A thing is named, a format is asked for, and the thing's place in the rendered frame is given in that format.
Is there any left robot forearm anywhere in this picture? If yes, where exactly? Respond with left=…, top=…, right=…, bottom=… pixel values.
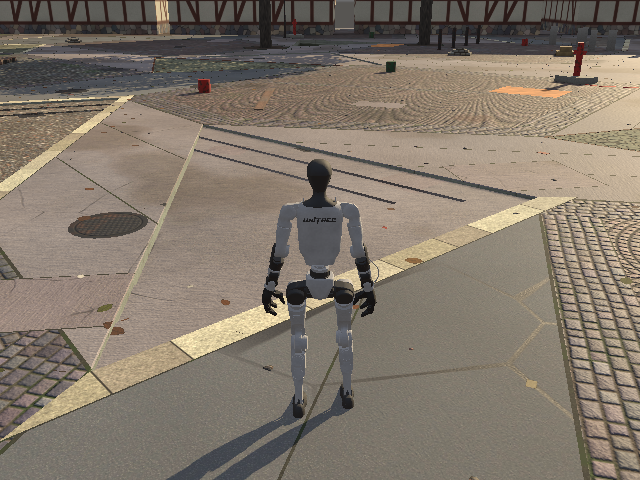
left=264, top=243, right=284, bottom=291

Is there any robot right thigh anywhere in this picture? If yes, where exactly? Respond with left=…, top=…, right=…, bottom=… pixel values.
left=334, top=279, right=354, bottom=348

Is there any right robot forearm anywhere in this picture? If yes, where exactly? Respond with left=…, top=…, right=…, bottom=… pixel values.
left=355, top=243, right=374, bottom=292

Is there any right robot hand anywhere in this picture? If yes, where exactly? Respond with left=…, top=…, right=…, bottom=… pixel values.
left=353, top=289, right=377, bottom=317

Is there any robot right upper arm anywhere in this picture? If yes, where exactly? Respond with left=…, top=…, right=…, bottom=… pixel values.
left=340, top=202, right=366, bottom=258

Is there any robot left upper arm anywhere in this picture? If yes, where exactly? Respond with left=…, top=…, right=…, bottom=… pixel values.
left=274, top=202, right=299, bottom=258

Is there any left robot hand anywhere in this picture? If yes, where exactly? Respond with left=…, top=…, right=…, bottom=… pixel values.
left=262, top=288, right=285, bottom=316

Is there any left robot foot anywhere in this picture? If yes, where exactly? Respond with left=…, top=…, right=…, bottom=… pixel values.
left=292, top=391, right=307, bottom=418

